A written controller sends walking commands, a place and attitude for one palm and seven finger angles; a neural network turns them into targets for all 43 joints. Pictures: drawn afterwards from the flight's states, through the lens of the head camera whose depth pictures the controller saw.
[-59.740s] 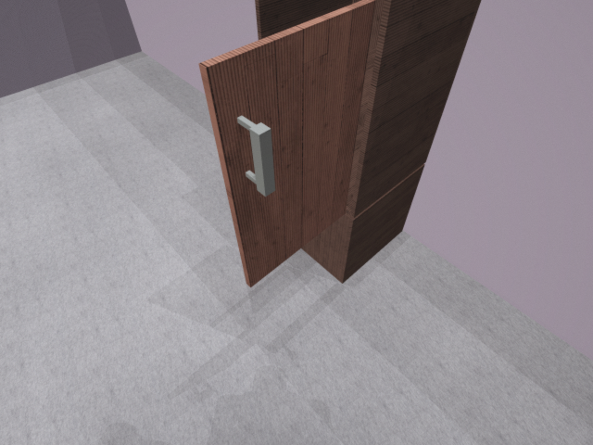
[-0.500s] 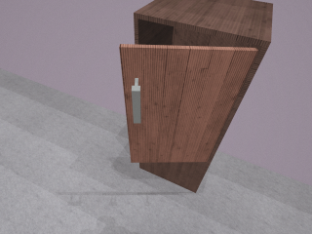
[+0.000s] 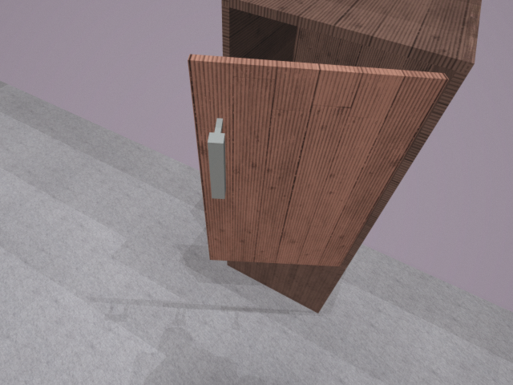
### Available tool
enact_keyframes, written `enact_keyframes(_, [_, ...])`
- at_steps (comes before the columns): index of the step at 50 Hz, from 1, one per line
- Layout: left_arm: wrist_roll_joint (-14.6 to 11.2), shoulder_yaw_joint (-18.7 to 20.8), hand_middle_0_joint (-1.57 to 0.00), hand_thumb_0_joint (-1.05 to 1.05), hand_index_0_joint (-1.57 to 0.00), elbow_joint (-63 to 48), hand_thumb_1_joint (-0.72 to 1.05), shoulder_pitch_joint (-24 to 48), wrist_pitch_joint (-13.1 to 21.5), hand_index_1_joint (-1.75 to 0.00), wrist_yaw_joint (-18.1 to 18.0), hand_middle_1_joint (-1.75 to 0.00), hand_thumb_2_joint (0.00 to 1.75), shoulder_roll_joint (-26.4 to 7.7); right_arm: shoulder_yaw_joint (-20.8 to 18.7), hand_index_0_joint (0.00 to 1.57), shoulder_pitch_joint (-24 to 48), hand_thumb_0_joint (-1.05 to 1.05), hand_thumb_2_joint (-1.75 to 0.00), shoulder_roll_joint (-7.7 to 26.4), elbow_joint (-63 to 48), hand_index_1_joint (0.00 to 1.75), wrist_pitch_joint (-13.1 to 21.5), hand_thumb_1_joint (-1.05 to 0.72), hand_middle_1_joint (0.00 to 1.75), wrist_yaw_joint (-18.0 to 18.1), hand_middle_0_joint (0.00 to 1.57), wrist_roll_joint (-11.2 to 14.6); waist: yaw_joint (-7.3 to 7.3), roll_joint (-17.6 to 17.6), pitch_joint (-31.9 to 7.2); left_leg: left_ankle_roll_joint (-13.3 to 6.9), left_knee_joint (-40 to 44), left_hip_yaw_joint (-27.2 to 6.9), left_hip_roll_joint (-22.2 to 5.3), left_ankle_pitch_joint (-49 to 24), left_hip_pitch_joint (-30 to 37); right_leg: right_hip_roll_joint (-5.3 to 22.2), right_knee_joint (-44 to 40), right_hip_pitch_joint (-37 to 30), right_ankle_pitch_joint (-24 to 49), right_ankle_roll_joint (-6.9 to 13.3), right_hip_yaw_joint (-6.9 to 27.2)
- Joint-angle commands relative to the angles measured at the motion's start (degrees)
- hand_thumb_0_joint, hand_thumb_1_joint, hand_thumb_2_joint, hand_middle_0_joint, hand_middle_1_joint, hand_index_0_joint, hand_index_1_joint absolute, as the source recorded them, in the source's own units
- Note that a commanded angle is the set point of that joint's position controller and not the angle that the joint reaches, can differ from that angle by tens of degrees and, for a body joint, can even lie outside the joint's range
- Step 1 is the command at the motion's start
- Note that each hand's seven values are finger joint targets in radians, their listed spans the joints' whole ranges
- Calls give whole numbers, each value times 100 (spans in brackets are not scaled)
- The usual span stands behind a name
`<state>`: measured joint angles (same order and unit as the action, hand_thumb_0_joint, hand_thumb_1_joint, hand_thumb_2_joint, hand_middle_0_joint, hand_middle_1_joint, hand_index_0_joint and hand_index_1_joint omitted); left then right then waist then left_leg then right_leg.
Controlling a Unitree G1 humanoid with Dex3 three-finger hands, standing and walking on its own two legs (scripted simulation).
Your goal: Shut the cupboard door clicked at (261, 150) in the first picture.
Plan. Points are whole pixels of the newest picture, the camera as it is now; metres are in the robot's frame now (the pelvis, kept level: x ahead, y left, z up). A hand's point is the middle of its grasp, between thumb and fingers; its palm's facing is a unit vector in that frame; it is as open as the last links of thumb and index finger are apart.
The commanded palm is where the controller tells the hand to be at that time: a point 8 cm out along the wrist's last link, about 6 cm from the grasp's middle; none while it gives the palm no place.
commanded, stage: shuffle to correct the standing spot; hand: left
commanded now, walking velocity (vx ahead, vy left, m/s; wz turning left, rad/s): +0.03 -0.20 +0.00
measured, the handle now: (219, 159) +0.46 +0.10 +0.09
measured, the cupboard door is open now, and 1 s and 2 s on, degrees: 27 27 27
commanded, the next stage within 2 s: come to a stop and stand still in 0.66 s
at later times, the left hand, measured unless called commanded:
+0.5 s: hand out of the picture +0.10 +0.15 -0.17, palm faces +0.04 -0.97 -0.24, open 7.3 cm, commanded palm none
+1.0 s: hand out of the picture +0.05 +0.05 -0.17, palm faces +0.03 -0.98 -0.20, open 7.3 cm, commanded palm none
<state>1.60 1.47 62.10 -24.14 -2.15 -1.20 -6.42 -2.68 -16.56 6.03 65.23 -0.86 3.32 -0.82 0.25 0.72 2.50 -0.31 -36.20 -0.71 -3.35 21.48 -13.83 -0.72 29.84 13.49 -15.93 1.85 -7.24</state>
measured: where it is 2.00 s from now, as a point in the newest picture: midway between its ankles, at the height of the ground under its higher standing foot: outside the picture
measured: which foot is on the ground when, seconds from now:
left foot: down 0.00-0.42, up 0.44-0.60, down 0.62-1.00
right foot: down 0.00-0.12, up 0.14-0.40, down 0.42-0.62, up 0.64-0.92, down 0.94-1.00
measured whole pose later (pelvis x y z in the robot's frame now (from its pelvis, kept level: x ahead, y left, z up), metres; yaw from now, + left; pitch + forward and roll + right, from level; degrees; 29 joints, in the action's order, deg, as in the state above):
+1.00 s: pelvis +0.02 -0.13 +0.00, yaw +0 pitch -1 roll -1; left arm 1.4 2.2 57.9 -14.0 -0.8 -1.3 -9.1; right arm -3.6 -14.7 9.9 60.7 -1.8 1.7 -0.8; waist -1.0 -1.0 4.4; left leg 1.1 -37.7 3.7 -5.1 23.1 -17.5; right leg 3.4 30.8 13.3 -16.7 -3.0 -2.6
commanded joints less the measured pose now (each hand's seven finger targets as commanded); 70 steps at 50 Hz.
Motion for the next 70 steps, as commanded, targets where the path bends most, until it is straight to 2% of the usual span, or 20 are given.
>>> enact_keyframes(1, [57,171,-20,0,-20,-298,90,-355,10,-30,-46,-30,90,-676,-63,20,-179,0,-90,357,-282,30,21,-90,30,59,20,-3,-24,643,233,-79,-813,575,21,464,-681,1368,-1130,75,979,875,1290])
enact_keyframes(3, [39,154,-20,0,-20,-371,90,-124,-22,-30,-48,-30,90,-616,-40,20,-514,0,-90,284,-177,30,56,-90,30,44,20,-2,-214,414,102,-87,143,618,-86,-250,4,1180,-700,390,1026,724,982])
enact_keyframes(6, [53,130,-20,0,-20,-685,90,370,-42,-30,0,-30,90,-417,-198,20,-1216,0,-90,1126,56,30,170,-90,30,125,20,-138,-491,-2074,300,-967,1943,-2055,-2103,-2882,783,106,1839,1777,-1321,-169,152])
enact_keyframes(7, [82,212,-20,0,-20,-751,90,478,-78,-30,5,-30,90,-623,-168,20,-1221,0,-90,1140,66,30,180,-90,30,151,20,-139,-398,-1547,408,-1164,1854,-1944,-2243,-3626,517,238,2735,1864,-1517,-145,719])
enact_keyframes(18, [-35,320,-20,0,-20,-892,90,648,-51,-30,222,-30,90,-609,-416,20,-270,0,-90,1479,-404,30,88,-90,30,29,20,-142,-44,-1001,-38,-336,956,-267,-1180,-2488,-87,60,-231,-199,362,-310,-35])
enact_keyframes(21, [41,475,-20,0,-20,-755,90,5,31,-30,86,-30,90,-1568,-249,20,-50,0,-90,709,-775,30,33,-90,30,-21,20,-34,344,1704,-504,184,-1855,757,135,1602,-1818,1986,-899,-1517,2818,685,1729])
enact_keyframes(22, [65,435,-20,0,-20,-847,90,-25,0,-30,57,-30,90,-1512,-236,20,224,0,-90,677,-923,30,-7,-90,30,0,20,-17,425,1166,-388,106,-2661,415,118,1701,-1818,1965,-856,-1023,2909,1013,1594])
enact_keyframes(28, [64,296,-20,0,-20,-1177,90,1402,-96,-30,-37,-30,90,-1233,-167,20,-585,0,-90,664,-663,30,-11,-90,30,-61,20,-39,-435,689,-283,141,-259,806,61,-186,10,1231,-20,500,2005,683,865])
enact_keyframes(29, [-8,259,-20,0,-20,-1198,90,1325,-137,-30,-15,-30,90,-1097,-146,20,-852,0,-90,755,-565,30,26,-90,30,-59,20,-60,-512,219,-278,117,714,664,-55,-1086,635,976,512,894,1265,372,710])
enact_keyframes(31, [-17,192,-20,0,-20,-1398,90,1206,-177,-30,33,-30,90,-751,-301,20,-1067,0,-90,1763,-686,30,108,-90,30,-21,20,-176,-583,-1661,60,-1048,2141,-2690,-2545,-1917,339,46,3008,2059,-1900,-267,714])
enact_keyframes(37, [-28,309,-20,0,-20,-1062,90,1005,-235,-30,147,-30,90,-850,-204,20,36,0,-90,1424,-909,30,192,-90,30,45,20,-109,-81,-1063,-124,-861,1632,-440,-1562,-3216,230,322,3593,1635,-550,-485,1073])
enact_keyframes(44, [-61,175,-20,0,-20,-846,90,669,38,-30,105,-30,90,-437,-278,20,-30,0,-90,1342,-740,30,60,-90,30,-102,20,-89,-56,-1143,-355,-546,1169,-64,-1025,-1914,149,153,20,-153,-119,-440,126])
enact_keyframes(47, [-15,178,-20,0,-20,-533,90,284,300,-30,-60,-30,90,-1171,-65,20,-83,0,-90,414,-844,30,45,-90,30,-194,20,44,11,1337,-242,174,-121,610,61,668,-1002,1863,-1305,-846,1837,92,1833])
enact_keyframes(50, [-4,179,-20,0,-20,-538,90,500,359,-30,-92,-30,90,-1247,-84,20,237,0,-90,574,-855,30,-62,-90,30,-211,20,26,77,1708,-72,155,-671,279,45,778,-822,1970,-1160,-303,2771,514,1977])
enact_keyframes(57, [-16,274,-20,0,-20,-568,90,636,210,-30,-181,-30,90,-1285,-110,20,39,0,-90,627,-701,30,-43,-90,30,-248,20,65,-23,1053,-150,191,738,541,267,-586,162,1716,-461,-120,2628,399,1418])
enact_keyframes(61, [-12,151,-20,0,-20,-625,90,777,35,-30,-154,-30,90,-647,-130,20,143,0,-90,1081,-662,30,80,-90,30,-231,20,-2,-13,-1075,-1,-495,2178,-796,-901,-845,-54,492,319,125,-443,-396,317])
enact_keyframes(63, [43,-6,-20,0,-20,-200,90,3,378,-30,-273,-30,90,-1019,66,20,897,0,-90,1061,-1331,30,246,-90,30,-258,20,48,259,-508,-19,-136,405,44,-156,-2348,-234,878,-333,-61,1638,0,948])
enact_keyframes(64, [0,-26,-20,0,-20,-383,90,339,407,-30,-233,-30,90,-1150,89,20,186,0,-90,868,-1317,30,241,-90,30,-257,20,11,-123,-200,-757,2,626,10,-154,-1877,252,1064,-82,-125,1447,107,1068])
enact_keyframes(66, [-26,-26,-20,0,-20,-550,90,605,294,-30,-193,-30,90,-1035,33,20,60,0,-90,1162,-1305,30,241,-90,30,-249,20,10,-85,-1121,-832,-111,1098,-375,-493,-2858,477,526,289,-15,142,-89,478])
enact_keyframes(70, [-15,-95,-20,0,-20,-515,90,450,180,-30,-119,-30,90,-876,55,20,325,0,-90,1201,-1507,30,155,-90,30,-218,20,-2,67,-611,206,-301,1786,-615,-462,-549,-467,405,-10,62,-205,-104,516])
